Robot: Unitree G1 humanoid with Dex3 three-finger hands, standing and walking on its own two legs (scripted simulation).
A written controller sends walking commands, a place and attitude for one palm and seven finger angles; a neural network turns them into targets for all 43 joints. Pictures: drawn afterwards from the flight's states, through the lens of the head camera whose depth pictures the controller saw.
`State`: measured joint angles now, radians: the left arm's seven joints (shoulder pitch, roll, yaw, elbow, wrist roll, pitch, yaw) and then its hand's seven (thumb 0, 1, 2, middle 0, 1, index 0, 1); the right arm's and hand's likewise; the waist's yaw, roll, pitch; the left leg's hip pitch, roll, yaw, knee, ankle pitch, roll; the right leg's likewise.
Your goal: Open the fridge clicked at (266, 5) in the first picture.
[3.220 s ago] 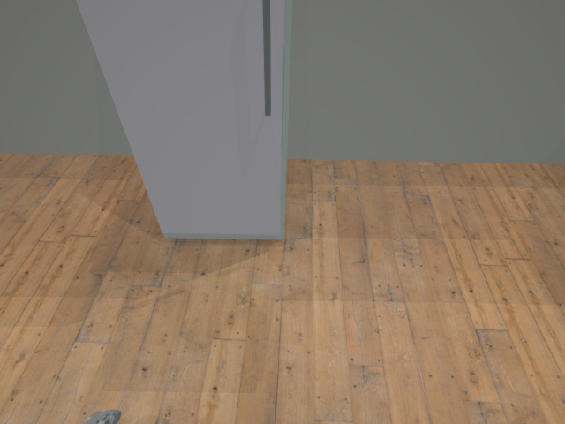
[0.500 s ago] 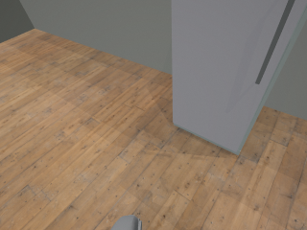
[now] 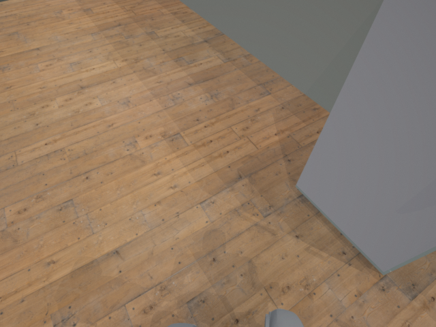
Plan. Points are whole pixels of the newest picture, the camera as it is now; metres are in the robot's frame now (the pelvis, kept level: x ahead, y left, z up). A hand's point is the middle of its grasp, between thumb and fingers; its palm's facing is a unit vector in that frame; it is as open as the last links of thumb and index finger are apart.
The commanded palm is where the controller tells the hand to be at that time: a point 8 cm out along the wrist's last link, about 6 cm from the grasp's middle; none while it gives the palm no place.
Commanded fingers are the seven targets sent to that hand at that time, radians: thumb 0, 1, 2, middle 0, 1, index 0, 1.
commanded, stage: walk to a spot facing it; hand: right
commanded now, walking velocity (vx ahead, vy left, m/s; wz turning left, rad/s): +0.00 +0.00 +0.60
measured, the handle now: out of the picture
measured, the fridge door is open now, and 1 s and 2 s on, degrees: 0 0 0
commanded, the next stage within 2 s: none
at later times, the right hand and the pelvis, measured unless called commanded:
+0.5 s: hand (356, 322) +0.18 -0.27 -0.17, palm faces -0.24 +0.95 -0.19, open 7.4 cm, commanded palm none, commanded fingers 0.00 -0.90 -0.90 0.20 0.30 0.20 0.30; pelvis +0.06 -0.08 +0.01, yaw +19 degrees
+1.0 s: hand (288, 271) +0.26 -0.13 -0.14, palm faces -0.57 +0.78 -0.27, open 7.4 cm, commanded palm none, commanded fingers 0.00 -0.90 -0.90 0.20 0.30 0.20 0.30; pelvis +0.05 -0.03 +0.01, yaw +37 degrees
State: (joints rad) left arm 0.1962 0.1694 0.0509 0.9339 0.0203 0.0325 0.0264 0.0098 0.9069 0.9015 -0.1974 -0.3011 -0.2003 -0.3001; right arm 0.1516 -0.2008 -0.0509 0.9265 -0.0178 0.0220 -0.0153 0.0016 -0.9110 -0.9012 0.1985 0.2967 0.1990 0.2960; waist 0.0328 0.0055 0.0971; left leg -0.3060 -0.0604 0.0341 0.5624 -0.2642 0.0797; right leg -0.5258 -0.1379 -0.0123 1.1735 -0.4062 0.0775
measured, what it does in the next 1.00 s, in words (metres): steps on the spot, turning left: right foot, then left foot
